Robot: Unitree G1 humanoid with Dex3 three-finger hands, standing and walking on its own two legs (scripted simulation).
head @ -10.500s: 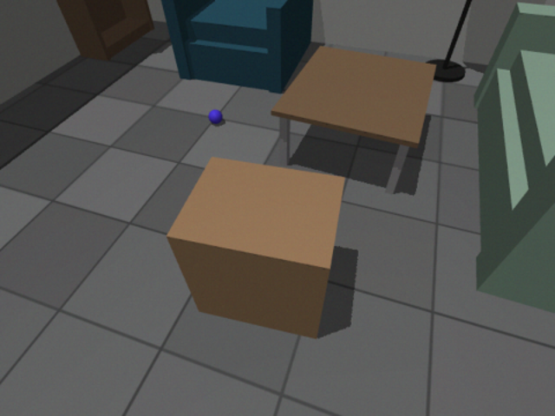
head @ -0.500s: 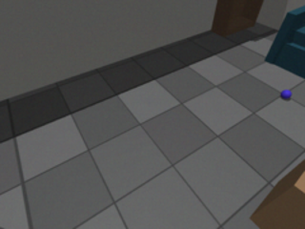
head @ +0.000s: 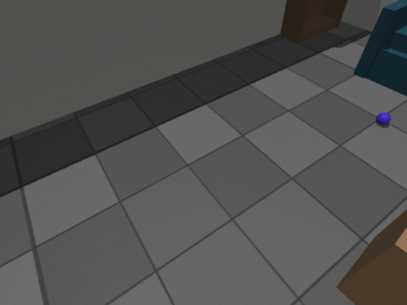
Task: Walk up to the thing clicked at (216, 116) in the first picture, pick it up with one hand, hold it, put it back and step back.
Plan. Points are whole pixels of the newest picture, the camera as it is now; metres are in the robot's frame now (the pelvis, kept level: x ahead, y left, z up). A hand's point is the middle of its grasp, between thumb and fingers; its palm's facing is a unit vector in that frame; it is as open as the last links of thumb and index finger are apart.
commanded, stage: stand
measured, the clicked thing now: (383, 118) +1.40 -1.23 -0.73
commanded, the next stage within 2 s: none
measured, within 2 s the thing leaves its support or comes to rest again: neither
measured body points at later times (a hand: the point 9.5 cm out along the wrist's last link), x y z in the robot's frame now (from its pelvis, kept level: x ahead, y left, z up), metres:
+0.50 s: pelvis -0.02 +0.01 +0.01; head -0.02 +0.00 +0.46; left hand +0.07 +0.30 -0.12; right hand +0.06 -0.30 -0.12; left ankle +0.00 +0.15 -0.74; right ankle -0.02 -0.13 -0.74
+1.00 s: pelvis -0.02 +0.01 +0.01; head -0.01 +0.01 +0.46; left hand +0.04 +0.32 -0.12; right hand +0.05 -0.29 -0.13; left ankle +0.00 +0.15 -0.74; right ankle -0.02 -0.13 -0.74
